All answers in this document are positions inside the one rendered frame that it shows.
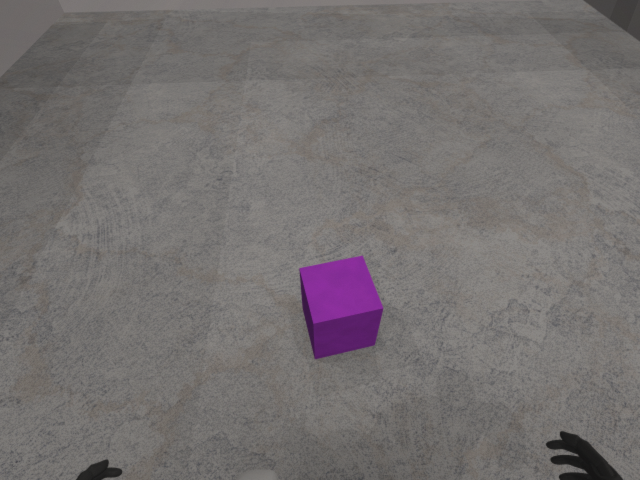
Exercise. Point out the left robot hand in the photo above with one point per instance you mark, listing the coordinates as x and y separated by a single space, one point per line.
99 471

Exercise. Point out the right robot hand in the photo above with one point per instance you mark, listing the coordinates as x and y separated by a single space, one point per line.
590 460

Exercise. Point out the carton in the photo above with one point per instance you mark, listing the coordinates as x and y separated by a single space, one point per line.
341 306

